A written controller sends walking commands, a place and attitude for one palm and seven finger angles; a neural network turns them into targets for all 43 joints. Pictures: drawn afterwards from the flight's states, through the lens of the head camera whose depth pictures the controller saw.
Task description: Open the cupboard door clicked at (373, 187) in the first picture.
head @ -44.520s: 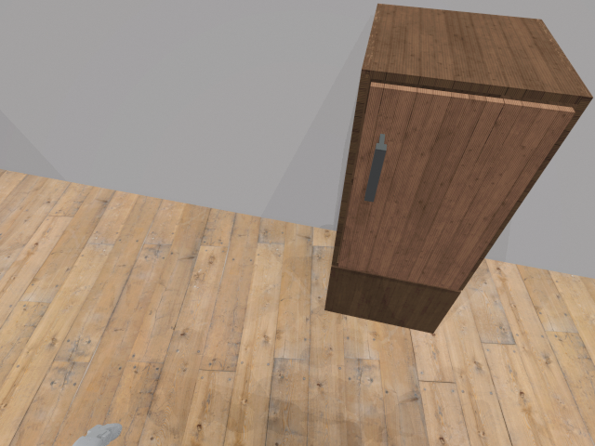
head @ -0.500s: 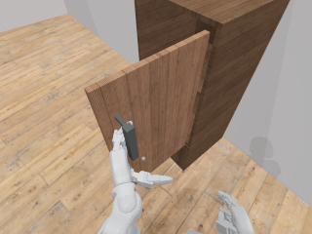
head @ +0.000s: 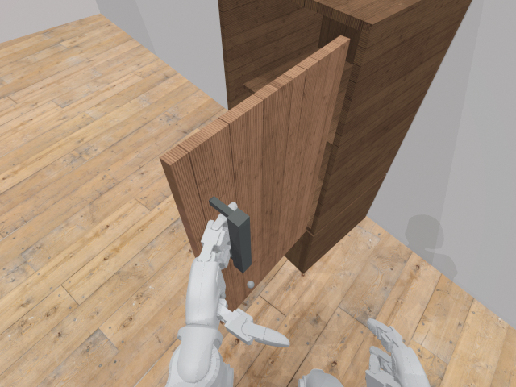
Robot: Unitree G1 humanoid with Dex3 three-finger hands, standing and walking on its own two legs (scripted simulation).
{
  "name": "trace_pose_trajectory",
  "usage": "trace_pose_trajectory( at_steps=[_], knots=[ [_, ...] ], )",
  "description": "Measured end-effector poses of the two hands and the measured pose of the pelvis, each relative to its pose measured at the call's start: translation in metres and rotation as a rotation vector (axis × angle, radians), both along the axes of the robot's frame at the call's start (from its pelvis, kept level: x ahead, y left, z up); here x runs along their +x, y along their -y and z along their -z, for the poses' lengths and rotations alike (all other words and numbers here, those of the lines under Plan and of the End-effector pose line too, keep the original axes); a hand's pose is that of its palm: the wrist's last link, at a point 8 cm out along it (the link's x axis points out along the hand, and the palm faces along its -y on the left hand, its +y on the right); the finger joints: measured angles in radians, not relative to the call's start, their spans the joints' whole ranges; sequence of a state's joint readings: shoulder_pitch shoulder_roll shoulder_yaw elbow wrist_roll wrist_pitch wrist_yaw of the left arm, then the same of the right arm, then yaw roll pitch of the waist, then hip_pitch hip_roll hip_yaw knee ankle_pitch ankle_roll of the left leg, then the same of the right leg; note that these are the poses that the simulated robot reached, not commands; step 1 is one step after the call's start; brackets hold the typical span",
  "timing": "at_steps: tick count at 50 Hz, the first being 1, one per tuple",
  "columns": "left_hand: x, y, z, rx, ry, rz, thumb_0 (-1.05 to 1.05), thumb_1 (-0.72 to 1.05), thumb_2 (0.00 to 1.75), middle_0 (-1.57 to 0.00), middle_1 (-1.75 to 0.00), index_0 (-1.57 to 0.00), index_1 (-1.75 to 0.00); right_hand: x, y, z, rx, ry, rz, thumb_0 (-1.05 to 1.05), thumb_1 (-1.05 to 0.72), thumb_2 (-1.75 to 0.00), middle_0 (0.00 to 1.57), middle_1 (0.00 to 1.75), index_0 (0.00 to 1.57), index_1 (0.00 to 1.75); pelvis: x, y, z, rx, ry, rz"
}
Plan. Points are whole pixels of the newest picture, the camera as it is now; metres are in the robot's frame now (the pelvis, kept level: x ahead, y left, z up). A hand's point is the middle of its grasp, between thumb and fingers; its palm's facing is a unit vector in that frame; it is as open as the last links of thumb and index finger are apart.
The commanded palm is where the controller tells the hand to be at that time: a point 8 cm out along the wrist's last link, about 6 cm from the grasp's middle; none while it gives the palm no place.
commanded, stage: slide the hand sideways off the handle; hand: left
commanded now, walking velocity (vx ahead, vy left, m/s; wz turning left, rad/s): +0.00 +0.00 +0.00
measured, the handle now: (230, 236) +0.33 +0.06 +0.06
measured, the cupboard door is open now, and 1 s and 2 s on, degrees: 98 97 97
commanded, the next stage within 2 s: draw the hand back to the body in 0.76 s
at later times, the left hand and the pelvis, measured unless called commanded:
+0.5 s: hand (215, 320) +0.21 +0.07 +0.06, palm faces +0.01 -1.00 +0.02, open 16.1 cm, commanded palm +0.17 +0.12 +0.06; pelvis +0.02 -0.01 -0.01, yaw +1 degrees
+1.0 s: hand (184, 340) +0.18 +0.10 +0.08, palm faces +0.00 -1.00 -0.02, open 16.3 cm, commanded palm +0.15 +0.16 +0.08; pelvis +0.00 -0.01 -0.02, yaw +1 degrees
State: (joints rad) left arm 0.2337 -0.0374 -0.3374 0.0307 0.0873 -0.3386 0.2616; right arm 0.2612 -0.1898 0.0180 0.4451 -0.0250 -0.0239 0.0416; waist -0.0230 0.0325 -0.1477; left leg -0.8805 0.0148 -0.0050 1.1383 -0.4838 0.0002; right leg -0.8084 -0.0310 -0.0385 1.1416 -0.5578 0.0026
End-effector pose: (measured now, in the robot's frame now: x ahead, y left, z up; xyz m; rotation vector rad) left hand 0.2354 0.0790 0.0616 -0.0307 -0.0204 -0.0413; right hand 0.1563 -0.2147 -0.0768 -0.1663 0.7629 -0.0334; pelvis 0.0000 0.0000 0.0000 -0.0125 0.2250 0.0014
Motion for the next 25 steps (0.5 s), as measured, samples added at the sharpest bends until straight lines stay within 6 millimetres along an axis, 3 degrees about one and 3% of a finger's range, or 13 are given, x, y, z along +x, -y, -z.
trace_pose_trajectory(
  at_steps=[14, 25],
  knots=[
    [-0.028, -0.025, 0.001, -0.017, -0.059, -0.029, -0.02, -0.5, 0.3, -0.16, -0.3, -0.19, -0.32, 0.037, -0.005, -0.012, 0.001, 0.069, -0.039, 0.01, -0.91, -0.9, 0.2, 0.3, 0.2, 0.3, 0.013, 0.004, 0.0, -0.005, -0.01, -0.007],
    [-0.05, -0.042, 0.001, 0.007, -0.065, -0.05, -0.02, -0.5, 0.3, -0.17, -0.3, -0.19, -0.32, 0.052, 0.001, -0.005, 0.005, 0.087, -0.048, 0.01, -0.91, -0.9, 0.2, 0.3, 0.2, 0.3, 0.019, 0.01, 0.008, -0.001, -0.033, -0.012]
  ],
)
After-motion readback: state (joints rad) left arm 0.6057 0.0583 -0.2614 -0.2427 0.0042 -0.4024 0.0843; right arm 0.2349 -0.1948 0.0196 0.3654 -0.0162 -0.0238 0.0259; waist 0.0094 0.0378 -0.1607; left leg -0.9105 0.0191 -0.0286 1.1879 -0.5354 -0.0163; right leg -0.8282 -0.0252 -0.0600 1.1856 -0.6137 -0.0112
